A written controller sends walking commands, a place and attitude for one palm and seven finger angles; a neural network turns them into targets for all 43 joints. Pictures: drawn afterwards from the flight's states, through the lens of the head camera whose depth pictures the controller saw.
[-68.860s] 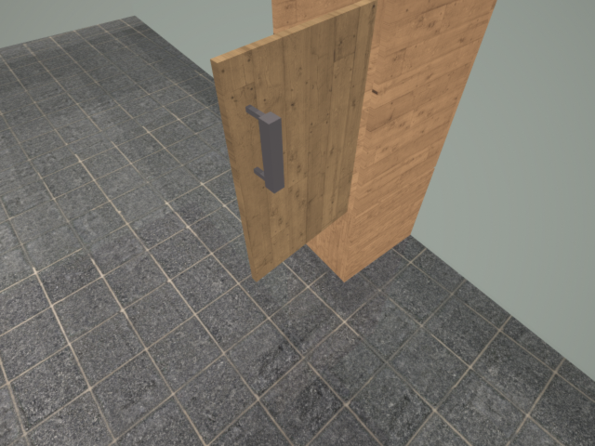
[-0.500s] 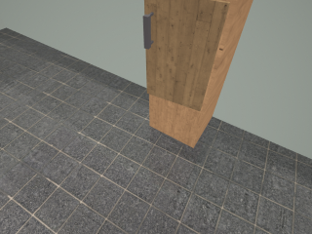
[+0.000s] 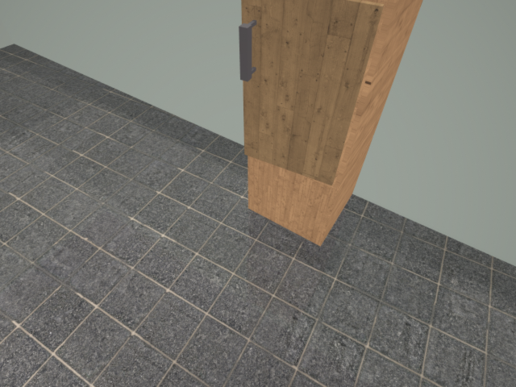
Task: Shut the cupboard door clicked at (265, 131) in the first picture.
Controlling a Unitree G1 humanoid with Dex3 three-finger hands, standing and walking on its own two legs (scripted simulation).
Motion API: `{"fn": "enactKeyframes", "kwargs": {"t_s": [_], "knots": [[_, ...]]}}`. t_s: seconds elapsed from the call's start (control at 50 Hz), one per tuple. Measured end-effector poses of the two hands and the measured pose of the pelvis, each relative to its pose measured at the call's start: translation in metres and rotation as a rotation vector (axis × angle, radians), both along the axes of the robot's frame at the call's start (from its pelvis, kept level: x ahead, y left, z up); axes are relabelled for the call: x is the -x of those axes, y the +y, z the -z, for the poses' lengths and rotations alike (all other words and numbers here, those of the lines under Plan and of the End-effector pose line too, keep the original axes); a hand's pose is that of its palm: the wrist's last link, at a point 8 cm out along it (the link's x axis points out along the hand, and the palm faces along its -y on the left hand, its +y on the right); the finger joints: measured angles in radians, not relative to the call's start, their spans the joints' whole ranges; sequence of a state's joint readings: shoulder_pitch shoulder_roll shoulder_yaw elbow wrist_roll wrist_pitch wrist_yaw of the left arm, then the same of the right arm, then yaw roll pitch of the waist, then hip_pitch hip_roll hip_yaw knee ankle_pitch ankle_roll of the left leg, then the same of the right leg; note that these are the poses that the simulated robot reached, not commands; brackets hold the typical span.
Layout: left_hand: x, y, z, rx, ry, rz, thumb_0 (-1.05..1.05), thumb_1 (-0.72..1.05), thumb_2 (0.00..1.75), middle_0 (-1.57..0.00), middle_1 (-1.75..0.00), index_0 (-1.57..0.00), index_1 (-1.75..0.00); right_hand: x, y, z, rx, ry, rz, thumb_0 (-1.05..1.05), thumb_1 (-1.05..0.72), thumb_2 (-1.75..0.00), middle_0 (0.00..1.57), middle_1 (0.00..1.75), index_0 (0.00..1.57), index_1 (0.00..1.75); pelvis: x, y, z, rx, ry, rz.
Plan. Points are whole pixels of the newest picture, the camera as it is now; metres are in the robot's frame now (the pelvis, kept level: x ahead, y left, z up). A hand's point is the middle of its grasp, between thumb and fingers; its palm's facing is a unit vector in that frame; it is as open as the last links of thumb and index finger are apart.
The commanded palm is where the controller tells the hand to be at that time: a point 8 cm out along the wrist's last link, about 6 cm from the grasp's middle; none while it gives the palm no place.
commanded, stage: walk to a spot facing it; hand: left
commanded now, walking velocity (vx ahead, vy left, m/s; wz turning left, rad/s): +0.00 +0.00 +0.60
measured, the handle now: (249, 50) +0.96 +0.07 +0.08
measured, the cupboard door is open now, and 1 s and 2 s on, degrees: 6 6 6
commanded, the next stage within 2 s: turn to face it in 1.22 s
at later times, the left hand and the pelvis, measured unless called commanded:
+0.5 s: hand out of the picture +0.01 +0.25 -0.17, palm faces +0.30 -0.91 -0.27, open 7.4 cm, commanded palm none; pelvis -0.01 +0.02 -0.01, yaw +18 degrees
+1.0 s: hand out of the picture -0.11 +0.20 -0.20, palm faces +0.67 -0.71 -0.22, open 7.4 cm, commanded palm none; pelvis +0.06 +0.07 -0.03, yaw +40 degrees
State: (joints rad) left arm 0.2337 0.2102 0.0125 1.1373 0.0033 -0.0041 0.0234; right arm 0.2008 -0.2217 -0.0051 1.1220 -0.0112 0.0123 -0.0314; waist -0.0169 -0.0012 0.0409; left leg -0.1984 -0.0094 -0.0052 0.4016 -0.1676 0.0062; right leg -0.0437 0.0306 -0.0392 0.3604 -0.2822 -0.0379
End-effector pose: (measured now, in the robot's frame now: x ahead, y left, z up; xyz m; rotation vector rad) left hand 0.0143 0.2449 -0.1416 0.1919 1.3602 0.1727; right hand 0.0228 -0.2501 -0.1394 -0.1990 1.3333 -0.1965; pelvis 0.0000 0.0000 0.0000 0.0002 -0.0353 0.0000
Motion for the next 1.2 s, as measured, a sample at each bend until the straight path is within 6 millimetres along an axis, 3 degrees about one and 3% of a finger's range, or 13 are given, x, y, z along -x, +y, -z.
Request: {"fn": "enactKeyframes", "kwargs": {"t_s": [0.14,0.28,0.42,0.56,0.64,0.72,0.82,0.92,1.0,1.08,1.2], "knots": [[0.007,0.002,0.014,0.01,-0.044,-0.088,0.0,0.9,0.9,-0.2,-0.3,-0.2,-0.3,0.004,0.013,0.012,-0.014,0.061,-0.043,0.0,-0.9,-0.9,0.2,0.3,0.2,0.3,0.003,0.005,0.012,0.02,-0.012,-0.089],[0.025,0.025,0.035,0.018,-0.055,-0.186,0.01,0.9,0.9,-0.2,-0.3,-0.2,-0.3,-0.017,0.035,0.02,-0.003,0.045,-0.138,0.0,-0.9,-0.9,0.2,0.3,0.2,0.3,0.007,0.023,0.03,0.005,-0.015,-0.191],[0.027,0.044,0.005,-0.03,-0.093,-0.238,0.01,0.9,0.9,-0.2,-0.3,-0.2,-0.3,-0.04,0.046,0.01,-0.019,0.024,-0.237,0.0,-0.9,-0.9,0.2,0.3,0.2,0.3,0.015,0.026,0.013,0.019,0.039,-0.264],[0.029,0.039,-0.016,-0.083,-0.177,-0.3,0.01,0.9,0.9,-0.19,-0.3,-0.2,-0.3,-0.081,0.032,0.007,-0.024,-0.003,-0.329,0.0,-0.9,-0.9,0.2,0.3,0.2,0.3,0.008,0.008,0.007,0.036,0.058,-0.364],[0.053,0.025,-0.018,-0.109,-0.172,-0.374,0.0,0.9,0.9,-0.19,-0.3,-0.2,-0.3,-0.117,0.025,0.007,-0.02,-0.025,-0.39,0.0,-0.9,-0.9,0.2,0.3,0.2,0.3,-0.001,-0.002,0.009,0.008,0.06,-0.426],[0.079,0.008,-0.02,-0.088,-0.102,-0.455,0.01,0.9,0.9,-0.2,-0.3,-0.2,-0.3,-0.158,0.035,-0.005,-0.031,-0.073,-0.457,0.0,-0.9,-0.9,0.2,0.3,0.2,0.3,-0.015,0.002,0.001,-0.002,0.059,-0.49],[0.104,-0.009,-0.013,-0.04,-0.052,-0.574,0.01,0.9,0.9,-0.2,-0.3,-0.2,-0.3,-0.208,0.074,-0.01,-0.038,-0.087,-0.592,0.0,-0.91,-0.9,0.2,0.3,0.19,0.3,-0.031,0.017,0.0,-0.008,0.054,-0.596],[0.138,-0.021,0.004,0.02,0.027,-0.718,0.01,0.9,0.9,-0.2,-0.3,-0.2,-0.3,-0.263,0.151,-0.005,-0.056,-0.122,-0.771,0.01,-0.91,-0.9,0.19,0.3,0.19,0.3,-0.046,0.047,0.012,-0.01,0.048,-0.686],[0.157,-0.012,0.023,0.061,0.116,-0.768,0.01,0.9,0.9,-0.2,-0.3,-0.2,-0.3,-0.296,0.206,0.004,-0.084,-0.241,-0.839,0.0,-0.9,-0.9,0.2,0.3,0.19,0.3,-0.056,0.074,0.031,-0.006,0.038,-0.706],[0.13,0.023,0.017,0.023,0.074,-0.783,0.01,0.9,0.9,-0.2,-0.3,-0.2,-0.3,-0.299,0.227,0.003,-0.097,-0.23,-0.844,0.0,-0.9,-0.9,0.2,0.3,0.2,0.3,-0.073,0.088,0.024,-0.017,0.038,-0.726],[0.048,0.079,-0.007,-0.073,-0.123,-0.768,0.01,0.91,0.9,-0.19,-0.3,-0.2,-0.3,-0.298,0.234,0.016,-0.123,-0.092,-0.827,0.0,-0.9,-0.9,0.2,0.3,0.2,0.3,-0.113,0.108,0.015,-0.017,0.033,-0.775]]}}
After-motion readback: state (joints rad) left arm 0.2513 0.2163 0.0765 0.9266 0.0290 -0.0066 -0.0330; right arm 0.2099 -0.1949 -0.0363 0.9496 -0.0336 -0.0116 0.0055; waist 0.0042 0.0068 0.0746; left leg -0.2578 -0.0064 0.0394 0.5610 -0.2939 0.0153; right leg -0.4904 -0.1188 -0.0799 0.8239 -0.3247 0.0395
